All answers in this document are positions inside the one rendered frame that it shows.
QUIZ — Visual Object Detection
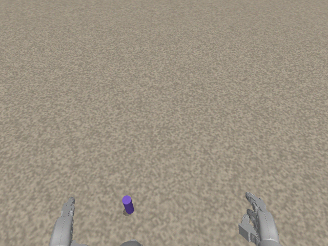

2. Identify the can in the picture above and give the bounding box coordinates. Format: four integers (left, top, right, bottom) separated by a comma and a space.
122, 195, 134, 214

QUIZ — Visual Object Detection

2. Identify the left robot hand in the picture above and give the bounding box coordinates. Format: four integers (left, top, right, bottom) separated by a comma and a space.
49, 197, 88, 246

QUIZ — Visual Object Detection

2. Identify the right robot hand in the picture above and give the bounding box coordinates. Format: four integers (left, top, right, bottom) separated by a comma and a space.
238, 192, 280, 246

